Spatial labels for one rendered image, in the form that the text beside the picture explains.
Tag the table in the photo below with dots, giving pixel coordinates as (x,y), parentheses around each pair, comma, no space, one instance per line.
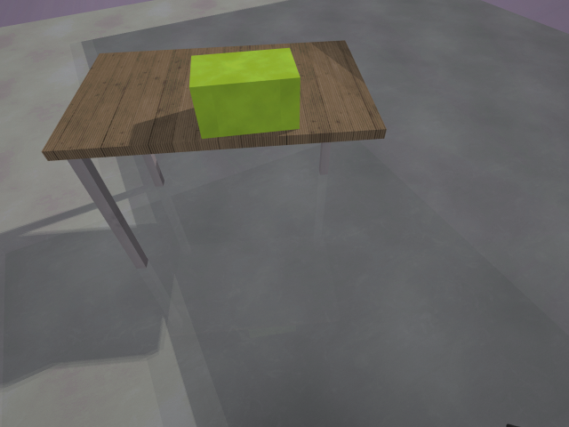
(139,103)

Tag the carton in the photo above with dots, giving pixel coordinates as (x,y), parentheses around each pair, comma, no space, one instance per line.
(238,93)

